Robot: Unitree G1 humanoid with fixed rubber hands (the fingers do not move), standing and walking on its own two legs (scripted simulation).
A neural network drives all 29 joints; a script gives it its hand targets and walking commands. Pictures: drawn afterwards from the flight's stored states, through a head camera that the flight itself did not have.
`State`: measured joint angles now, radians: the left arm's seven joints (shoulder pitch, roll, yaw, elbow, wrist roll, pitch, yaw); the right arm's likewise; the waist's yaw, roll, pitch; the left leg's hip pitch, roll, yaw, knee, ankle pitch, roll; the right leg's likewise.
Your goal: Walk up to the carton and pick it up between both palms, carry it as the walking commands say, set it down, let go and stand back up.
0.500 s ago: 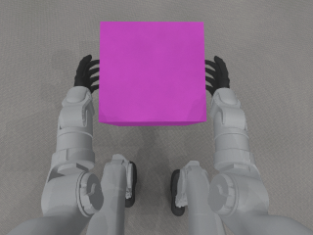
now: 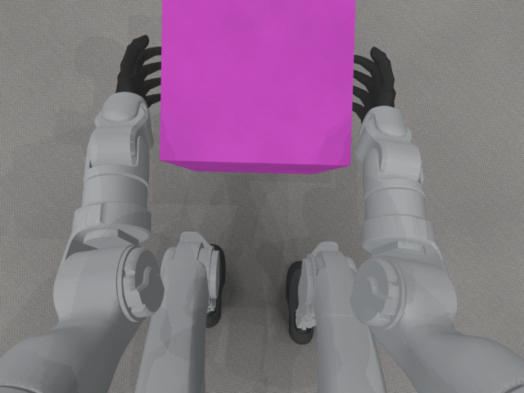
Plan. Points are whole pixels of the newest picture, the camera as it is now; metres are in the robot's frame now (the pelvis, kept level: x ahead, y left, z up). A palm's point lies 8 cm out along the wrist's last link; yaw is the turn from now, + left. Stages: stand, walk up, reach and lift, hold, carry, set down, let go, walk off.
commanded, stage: set down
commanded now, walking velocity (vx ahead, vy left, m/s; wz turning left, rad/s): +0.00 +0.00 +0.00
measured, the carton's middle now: (256, 98) +0.54 +0.04 -0.18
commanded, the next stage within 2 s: none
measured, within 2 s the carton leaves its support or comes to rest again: rests again in 1.34 s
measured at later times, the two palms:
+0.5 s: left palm (150, 102) +0.51 +0.21 -0.17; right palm (350, 115) +0.52 -0.12 -0.17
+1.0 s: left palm (161, 108) +0.53 +0.22 -0.26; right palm (335, 119) +0.54 -0.12 -0.25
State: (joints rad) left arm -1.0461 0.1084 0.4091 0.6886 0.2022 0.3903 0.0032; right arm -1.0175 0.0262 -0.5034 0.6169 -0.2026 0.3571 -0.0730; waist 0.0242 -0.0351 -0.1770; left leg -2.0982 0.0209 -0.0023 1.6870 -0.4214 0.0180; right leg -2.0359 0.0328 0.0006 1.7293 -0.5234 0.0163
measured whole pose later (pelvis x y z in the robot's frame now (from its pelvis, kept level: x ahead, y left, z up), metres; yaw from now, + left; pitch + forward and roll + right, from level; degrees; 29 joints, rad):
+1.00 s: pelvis +0.00 +0.00 -0.11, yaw -2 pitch +43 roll -4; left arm -1.37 0.33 0.20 0.90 0.01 0.29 0.03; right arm -1.30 -0.13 -0.37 0.78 0.01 0.25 -0.17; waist 0.04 -0.04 0.19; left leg -2.35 0.02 -0.03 2.09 -0.49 0.02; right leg -2.26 0.05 -0.02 2.12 -0.61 0.03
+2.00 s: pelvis -0.01 +0.00 -0.13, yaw -2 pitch +38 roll -3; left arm -1.48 0.37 0.29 0.98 0.05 0.24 -0.09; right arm -1.41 -0.17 -0.43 0.87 -0.01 0.22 -0.09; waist 0.04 -0.06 0.33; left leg -2.33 0.04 -0.03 2.16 -0.49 0.02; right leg -2.25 0.08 -0.02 2.19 -0.60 0.04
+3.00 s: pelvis -0.01 +0.01 -0.12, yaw -2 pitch +32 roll -3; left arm -1.55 0.44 0.16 1.18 -0.08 0.09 0.02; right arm -1.48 -0.24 -0.23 1.08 0.10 0.11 -0.14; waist 0.02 -0.05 0.47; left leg -2.21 0.03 -0.02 2.17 -0.53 0.03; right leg -2.12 0.08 -0.01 2.20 -0.64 0.05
